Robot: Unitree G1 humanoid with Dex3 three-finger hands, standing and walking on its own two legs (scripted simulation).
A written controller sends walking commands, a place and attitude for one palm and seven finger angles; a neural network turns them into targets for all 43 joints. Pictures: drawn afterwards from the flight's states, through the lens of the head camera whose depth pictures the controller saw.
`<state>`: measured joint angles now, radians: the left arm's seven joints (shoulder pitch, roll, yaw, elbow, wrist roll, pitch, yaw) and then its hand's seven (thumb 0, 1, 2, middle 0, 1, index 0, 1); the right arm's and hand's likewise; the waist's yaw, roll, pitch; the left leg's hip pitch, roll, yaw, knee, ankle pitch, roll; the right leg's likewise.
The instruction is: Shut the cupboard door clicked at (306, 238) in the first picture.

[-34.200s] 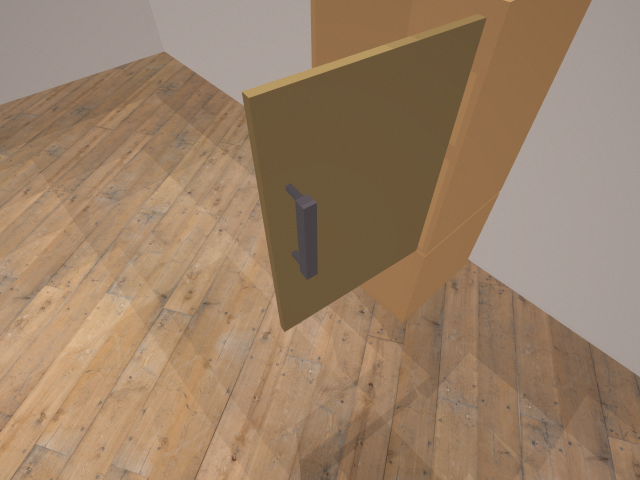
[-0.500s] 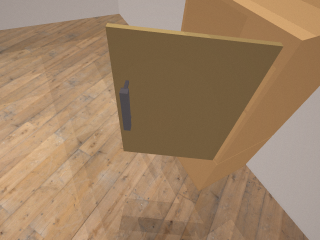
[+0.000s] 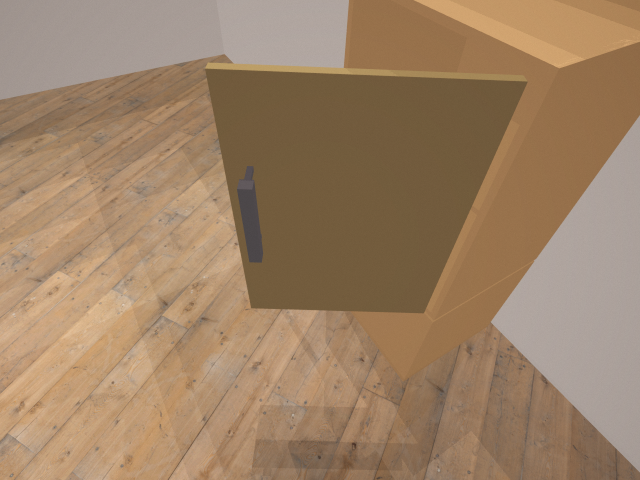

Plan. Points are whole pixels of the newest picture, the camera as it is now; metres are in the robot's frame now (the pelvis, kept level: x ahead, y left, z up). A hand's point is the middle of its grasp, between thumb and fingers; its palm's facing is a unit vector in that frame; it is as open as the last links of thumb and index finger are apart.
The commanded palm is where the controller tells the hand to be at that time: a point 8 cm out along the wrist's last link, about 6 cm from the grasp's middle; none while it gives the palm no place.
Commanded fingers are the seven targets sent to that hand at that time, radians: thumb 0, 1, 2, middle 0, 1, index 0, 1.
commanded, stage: come to a stop and stand still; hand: left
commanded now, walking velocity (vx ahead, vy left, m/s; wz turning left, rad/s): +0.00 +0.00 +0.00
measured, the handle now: (253, 216) +0.52 +0.15 +0.00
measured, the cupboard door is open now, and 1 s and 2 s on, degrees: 58 58 58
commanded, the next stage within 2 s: look again from close up in 0.14 s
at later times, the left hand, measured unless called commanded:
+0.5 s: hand out of the picture -0.02 +0.17 -0.18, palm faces +0.04 -0.98 -0.20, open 7.3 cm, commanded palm none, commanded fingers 0.00 0.90 0.90 -0.20 -0.30 -0.20 -0.30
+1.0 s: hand (187, 406) +0.22 +0.18 -0.04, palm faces +0.25 -0.96 -0.15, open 7.2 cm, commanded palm +0.13 +0.22 -0.07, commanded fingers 0.00 0.90 0.90 -0.35 -0.46 -0.35 -0.46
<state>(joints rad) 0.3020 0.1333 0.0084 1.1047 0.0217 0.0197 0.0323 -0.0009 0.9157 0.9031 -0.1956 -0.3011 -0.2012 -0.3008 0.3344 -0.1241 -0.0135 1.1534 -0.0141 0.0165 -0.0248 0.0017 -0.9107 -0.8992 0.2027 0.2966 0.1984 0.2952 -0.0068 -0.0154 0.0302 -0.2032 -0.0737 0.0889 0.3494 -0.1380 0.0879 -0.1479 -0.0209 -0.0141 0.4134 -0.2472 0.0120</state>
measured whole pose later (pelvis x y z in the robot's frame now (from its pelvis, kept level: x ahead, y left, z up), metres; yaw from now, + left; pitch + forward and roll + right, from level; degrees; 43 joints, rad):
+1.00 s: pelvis +0.03 -0.01 -0.02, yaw +3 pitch +1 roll +1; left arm 0.42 0.20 0.04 0.12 -0.14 -0.08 0.10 0.01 0.91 0.90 -0.22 -0.33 -0.23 -0.33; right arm 0.35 -0.22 -0.01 0.83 0.04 -0.27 -0.03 0.01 -0.91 -0.90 0.20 0.30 0.20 0.30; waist -0.03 -0.02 -0.03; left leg -0.32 -0.10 0.06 0.61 -0.30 0.07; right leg -0.39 -0.03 -0.04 0.89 -0.38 -0.03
